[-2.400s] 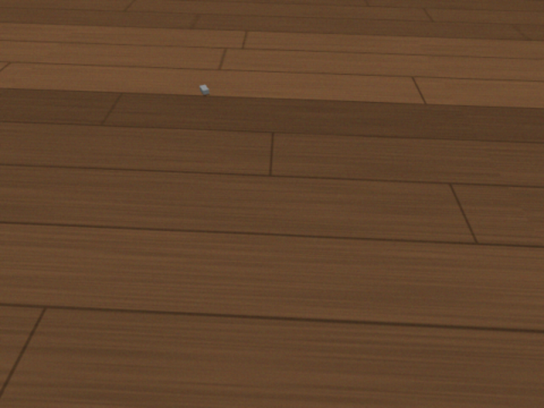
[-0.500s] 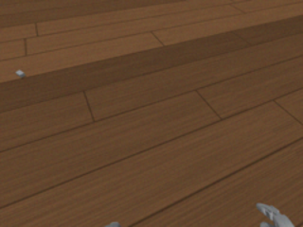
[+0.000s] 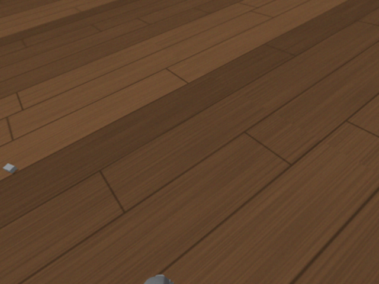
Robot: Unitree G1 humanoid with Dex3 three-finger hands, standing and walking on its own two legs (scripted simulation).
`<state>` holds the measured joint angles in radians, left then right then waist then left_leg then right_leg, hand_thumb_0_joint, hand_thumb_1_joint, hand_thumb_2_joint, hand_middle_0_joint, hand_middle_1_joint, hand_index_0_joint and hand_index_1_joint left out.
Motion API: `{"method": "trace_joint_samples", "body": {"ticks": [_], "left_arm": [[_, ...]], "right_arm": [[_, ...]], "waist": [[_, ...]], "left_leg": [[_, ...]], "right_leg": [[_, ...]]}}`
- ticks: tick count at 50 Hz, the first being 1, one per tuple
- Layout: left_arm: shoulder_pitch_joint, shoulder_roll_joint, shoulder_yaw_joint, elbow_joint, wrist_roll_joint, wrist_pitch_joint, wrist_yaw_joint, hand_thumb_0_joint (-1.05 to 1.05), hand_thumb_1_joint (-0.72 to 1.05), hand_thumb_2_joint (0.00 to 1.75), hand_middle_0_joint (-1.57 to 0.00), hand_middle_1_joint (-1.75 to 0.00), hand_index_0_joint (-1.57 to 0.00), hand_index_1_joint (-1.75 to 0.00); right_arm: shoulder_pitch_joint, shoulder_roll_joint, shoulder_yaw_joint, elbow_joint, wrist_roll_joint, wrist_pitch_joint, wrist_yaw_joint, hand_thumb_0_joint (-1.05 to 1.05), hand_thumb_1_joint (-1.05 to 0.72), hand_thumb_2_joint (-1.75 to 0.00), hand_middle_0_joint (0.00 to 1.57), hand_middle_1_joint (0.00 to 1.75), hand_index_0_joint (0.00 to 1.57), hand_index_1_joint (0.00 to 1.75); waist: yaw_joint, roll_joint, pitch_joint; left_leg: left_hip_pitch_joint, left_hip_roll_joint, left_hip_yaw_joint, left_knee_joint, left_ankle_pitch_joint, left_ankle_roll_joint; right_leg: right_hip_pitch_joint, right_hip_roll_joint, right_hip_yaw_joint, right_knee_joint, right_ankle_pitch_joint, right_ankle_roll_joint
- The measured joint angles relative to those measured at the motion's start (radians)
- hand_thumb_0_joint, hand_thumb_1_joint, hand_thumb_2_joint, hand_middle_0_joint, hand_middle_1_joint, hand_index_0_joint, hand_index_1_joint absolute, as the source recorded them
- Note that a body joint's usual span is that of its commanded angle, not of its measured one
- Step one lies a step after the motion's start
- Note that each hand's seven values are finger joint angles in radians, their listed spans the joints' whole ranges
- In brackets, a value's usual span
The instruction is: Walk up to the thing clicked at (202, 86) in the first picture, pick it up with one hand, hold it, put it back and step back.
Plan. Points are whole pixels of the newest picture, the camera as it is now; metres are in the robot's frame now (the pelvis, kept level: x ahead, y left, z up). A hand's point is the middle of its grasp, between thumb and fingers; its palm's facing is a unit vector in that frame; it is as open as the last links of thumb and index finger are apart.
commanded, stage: walk up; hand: left
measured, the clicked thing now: (10, 168) +1.09 +1.36 -0.74
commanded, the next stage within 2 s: none
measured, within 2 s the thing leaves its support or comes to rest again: neither
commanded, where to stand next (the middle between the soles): +0.65 +1.32 m, yaw -30 degrees
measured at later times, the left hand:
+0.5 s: hand (8, 249) +0.28 +0.51 -0.13, palm faces -0.21 -0.82 -0.53, open 7.4 cm
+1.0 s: hand out of the picture +0.46 +0.73 -0.14, palm faces -0.20 -0.76 -0.62, open 7.4 cm
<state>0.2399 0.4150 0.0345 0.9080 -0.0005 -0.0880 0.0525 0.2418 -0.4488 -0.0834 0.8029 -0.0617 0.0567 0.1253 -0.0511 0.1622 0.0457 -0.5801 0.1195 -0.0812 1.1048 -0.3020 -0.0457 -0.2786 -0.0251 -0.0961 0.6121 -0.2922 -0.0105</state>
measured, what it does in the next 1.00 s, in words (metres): steps to the left: left foot, then right foot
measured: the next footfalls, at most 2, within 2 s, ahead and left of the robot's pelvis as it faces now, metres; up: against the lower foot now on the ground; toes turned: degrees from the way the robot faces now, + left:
left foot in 0.20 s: +0.24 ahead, +0.28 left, +0.00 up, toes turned +1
right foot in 0.58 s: +0.33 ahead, +0.12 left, +0.00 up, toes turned -18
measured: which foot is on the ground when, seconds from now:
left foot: up 0.00-0.18, down 0.20-0.58, up 0.60-0.90, down 0.92-1.00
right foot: down 0.00-0.22, up 0.24-0.56, down 0.58-0.94, up 0.96-1.00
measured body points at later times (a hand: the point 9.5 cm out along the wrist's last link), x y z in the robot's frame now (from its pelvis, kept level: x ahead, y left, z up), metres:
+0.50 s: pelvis +0.18 +0.21 +0.00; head +0.21 +0.19 +0.45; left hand +0.29 +0.55 -0.09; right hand +0.21 -0.13 -0.11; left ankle +0.20 +0.28 -0.72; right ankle +0.26 +0.11 -0.69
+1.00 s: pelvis +0.34 +0.40 -0.03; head +0.35 +0.38 +0.42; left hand +0.47 +0.77 -0.10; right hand +0.37 +0.04 -0.12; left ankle +0.40 +0.53 -0.72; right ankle +0.29 +0.18 -0.69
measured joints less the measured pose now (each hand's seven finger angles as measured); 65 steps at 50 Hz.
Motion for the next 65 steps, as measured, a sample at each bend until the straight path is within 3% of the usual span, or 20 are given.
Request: {"method": "trace_joint_samples", "body": {"ticks": [5, 10, 12, 14, 16, 19, 23, 28, 30, 32, 34, 38, 43, 46, 48, 50, 54, 58, 61, 65], "left_arm": [[0.082, 0.011, 0.005, 0.026, 0.020, -0.014, -0.004, 0.01, 0.89, 0.89, -0.21, -0.30, -0.21, -0.30], [0.140, 0.057, 0.019, 0.040, 0.029, -0.006, 0.003, 0.01, 0.89, 0.89, -0.21, -0.30, -0.22, -0.30], [0.127, 0.090, 0.030, 0.061, 0.027, 0.016, 0.014, 0.01, 0.89, 0.89, -0.21, -0.30, -0.21, -0.30], [0.099, 0.097, 0.029, 0.085, 0.015, 0.034, 0.035, 0.01, 0.89, 0.89, -0.21, -0.30, -0.21, -0.30], [0.078, 0.096, 0.021, 0.100, 0.000, 0.034, 0.039, 0.01, 0.90, 0.89, -0.21, -0.30, -0.21, -0.30], [0.067, 0.082, 0.009, 0.103, -0.007, 0.020, 0.028, 0.01, 0.90, 0.89, -0.20, -0.30, -0.21, -0.30], [0.064, 0.050, 0.001, 0.099, -0.004, 0.021, 0.019, 0.01, 0.90, 0.89, -0.21, -0.30, -0.21, -0.30], [0.067, 0.011, 0.008, 0.070, -0.002, 0.015, 0.012, 0.01, 0.90, 0.89, -0.21, -0.30, -0.21, -0.30], [0.066, 0.011, 0.020, 0.043, 0.008, 0.002, 0.017, 0.01, 0.90, 0.89, -0.21, -0.30, -0.21, -0.30], [0.047, 0.011, 0.020, 0.013, 0.007, 0.003, 0.029, 0.01, 0.89, 0.89, -0.21, -0.30, -0.21, -0.30], [0.035, 0.011, 0.020, -0.006, 0.003, 0.001, 0.041, 0.01, 0.89, 0.89, -0.21, -0.30, -0.21, -0.30], [0.044, 0.015, 0.022, -0.012, 0.014, -0.004, 0.042, 0.01, 0.89, 0.89, -0.21, -0.30, -0.21, -0.30], [0.071, 0.051, 0.030, -0.003, 0.038, -0.004, 0.028, 0.01, 0.89, 0.89, -0.21, -0.30, -0.21, -0.30], [0.080, 0.074, 0.033, 0.005, 0.041, 0.004, 0.023, 0.01, 0.89, 0.89, -0.21, -0.30, -0.21, -0.30], [0.073, 0.099, 0.039, 0.023, 0.038, 0.020, 0.028, 0.01, 0.89, 0.89, -0.21, -0.30, -0.21, -0.30], [0.058, 0.099, 0.038, 0.059, 0.025, 0.039, 0.047, 0.01, 0.89, 0.89, -0.21, -0.30, -0.21, -0.30], [0.033, 0.083, 0.020, 0.084, -0.010, 0.031, 0.052, 0.01, 0.90, 0.89, -0.20, -0.30, -0.21, -0.30], [0.025, 0.042, 0.002, 0.063, -0.014, 0.018, 0.042, 0.01, 0.90, 0.89, -0.20, -0.30, -0.21, -0.30], [0.035, 0.018, -0.003, 0.022, -0.007, 0.005, 0.037, 0.01, 0.90, 0.89, -0.21, -0.30, -0.21, -0.30], [0.024, -0.005, -0.003, -0.037, 0.017, 0.009, 0.049, 0.01, 0.89, 0.89, -0.21, -0.30, -0.21, -0.30]], "right_arm": [[-0.062, -0.035, -0.015, -0.026, 0.002, 0.010, 0.026, 0.01, -0.90, -0.90, 0.20, 0.30, 0.21, 0.30], [-0.100, -0.067, -0.034, -0.033, 0.004, 0.002, 0.033, 0.00, -0.90, -0.90, 0.20, 0.30, 0.21, 0.30], [-0.117, -0.043, -0.044, -0.036, -0.002, -0.017, 0.019, 0.00, -0.90, -0.90, 0.20, 0.30, 0.20, 0.30], [-0.120, -0.017, -0.035, -0.041, 0.005, -0.032, 0.005, 0.00, -0.91, -0.90, 0.20, 0.30, 0.20, 0.30], [-0.111, 0.014, -0.022, -0.041, 0.008, -0.030, -0.008, 0.00, -0.90, -0.90, 0.20, 0.30, 0.21, 0.30], [-0.084, 0.034, -0.006, -0.041, 0.006, -0.024, -0.021, 0.00, -0.90, -0.90, 0.20, 0.30, 0.21, 0.30], [-0.035, 0.029, -0.004, -0.042, -0.008, -0.016, -0.032, 0.00, -0.90, -0.90, 0.20, 0.30, 0.21, 0.30], [0.022, 0.001, -0.008, -0.029, -0.017, 0.016, -0.032, 0.00, -0.90, -0.90, 0.20, 0.30, 0.21, 0.30], [0.033, -0.006, -0.009, -0.019, -0.014, 0.027, -0.033, 0.01, -0.90, -0.90, 0.20, 0.30, 0.21, 0.30], [0.030, -0.003, -0.007, -0.007, -0.017, 0.042, -0.037, 0.01, -0.90, -0.90, 0.20, 0.30, 0.21, 0.30], [0.018, -0.002, -0.003, 0.004, -0.013, 0.049, -0.035, 0.01, -0.90, -0.90, 0.20, 0.30, 0.21, 0.30], [-0.019, -0.012, -0.001, 0.002, -0.002, 0.044, -0.018, 0.01, -0.90, -0.90, 0.20, 0.30, 0.21, 0.30], [-0.053, -0.034, -0.012, -0.016, 0.001, 0.045, 0.009, 0.01, -0.90, -0.90, 0.20, 0.30, 0.21, 0.30], [-0.054, -0.063, -0.029, -0.024, 0.002, 0.034, 0.012, 0.00, -0.90, -0.90, 0.20, 0.30, 0.21, 0.30], [-0.057, -0.053, -0.042, -0.022, -0.008, 0.017, -0.002, 0.00, -0.90, -0.90, 0.20, 0.30, 0.21, 0.30], [-0.047, -0.037, -0.033, -0.025, -0.005, 0.002, -0.016, 0.00, -0.90, -0.90, 0.20, 0.30, 0.21, 0.30], [-0.010, 0.004, -0.009, -0.031, -0.004, -0.002, -0.041, 0.00, -0.90, -0.90, 0.20, 0.30, 0.21, 0.30], [0.020, 0.005, -0.005, -0.043, -0.014, 0.010, -0.055, 0.00, -0.90, -0.90, 0.20, 0.30, 0.21, 0.30], [0.047, -0.001, -0.009, -0.059, -0.013, 0.032, -0.051, 0.00, -0.90, -0.90, 0.20, 0.30, 0.21, 0.30], [0.053, 0.000, -0.017, -0.055, -0.011, 0.062, -0.056, 0.01, -0.90, -0.90, 0.20, 0.30, 0.21, 0.30]], "waist": [[0.035, -0.007, -0.010], [0.063, -0.038, -0.018], [0.056, -0.107, 0.007], [0.054, -0.131, 0.028], [0.044, -0.154, 0.037], [0.020, -0.170, 0.043], [-0.020, -0.159, 0.038], [-0.040, -0.112, 0.011], [-0.023, -0.075, 0.008], [-0.004, -0.036, 0.018], [0.018, -0.015, 0.025], [0.036, 0.004, 0.027], [0.043, -0.020, 0.012], [0.047, -0.034, -0.003], [0.041, -0.089, 0.007], [0.028, -0.102, 0.007], [-0.006, -0.132, 0.022], [-0.038, -0.124, 0.056], [-0.038, -0.112, 0.059], [-0.006, -0.043, 0.070]], "left_leg": [[-0.053, 0.063, -0.005, -0.147, 0.109, 0.002], [0.054, 0.045, 0.039, -0.364, 0.094, 0.026], [0.063, -0.008, 0.089, -0.317, 0.034, 0.005], [0.073, -0.016, 0.123, -0.297, 0.008, 0.017], [0.115, -0.029, 0.158, -0.347, 0.014, 0.036], [0.189, -0.058, 0.207, -0.431, 0.021, 0.074], [0.274, -0.107, 0.258, -0.487, -0.003, 0.115], [0.336, -0.154, 0.304, -0.457, -0.094, 0.145], [0.298, -0.141, 0.285, -0.322, -0.168, 0.112], [0.200, -0.150, 0.175, -0.093, -0.199, 0.041], [0.111, -0.143, 0.097, 0.072, -0.165, 0.012], [0.018, -0.071, -0.003, 0.083, -0.078, 0.013], [0.031, 0.023, -0.002, -0.128, -0.049, 0.023], [0.101, 0.024, 0.034, -0.261, -0.055, 0.033], [0.122, -0.024, 0.089, -0.243, -0.088, 0.006], [0.130, -0.034, 0.118, -0.231, -0.110, 0.019], [0.203, -0.067, 0.172, -0.340, -0.081, 0.062], [0.271, -0.106, 0.218, -0.401, -0.080, 0.108], [0.280, -0.132, 0.250, -0.355, -0.125, 0.127], [0.140, -0.147, 0.120, -0.006, -0.200, 0.067]], "right_leg": [[0.055, -0.051, 0.053, -0.015, -0.048, 0.042], [0.063, -0.118, 0.107, 0.043, -0.138, 0.064], [0.005, -0.167, 0.168, 0.198, -0.194, 0.016], [-0.102, -0.113, 0.202, 0.421, -0.215, -0.031], [-0.193, -0.073, 0.170, 0.529, -0.164, -0.047], [-0.273, -0.054, 0.083, 0.512, -0.116, -0.035], [-0.295, -0.044, -0.007, 0.376, -0.079, -0.017], [-0.200, -0.032, -0.048, 0.140, 0.051, -0.037], [-0.161, -0.012, -0.048, 0.099, 0.027, -0.057], [-0.157, -0.006, -0.063, 0.136, 0.000, -0.056], [-0.136, -0.012, -0.061, 0.130, -0.006, -0.049], [-0.083, -0.041, -0.035, 0.081, 0.004, 0.003], [-0.074, -0.104, 0.019, 0.091, -0.029, 0.028], [-0.095, -0.149, 0.060, 0.138, -0.072, 0.028], [-0.129, -0.191, 0.129, 0.228, -0.121, -0.008], [-0.189, -0.123, 0.184, 0.385, -0.200, -0.036], [-0.283, -0.028, 0.123, 0.501, -0.166, -0.041], [-0.277, -0.003, 0.007, 0.348, -0.119, -0.024], [-0.190, 0.009, -0.035, 0.104, 0.050, -0.038], [-0.183, 0.013, -0.046, 0.142, 0.033, -0.056]]}}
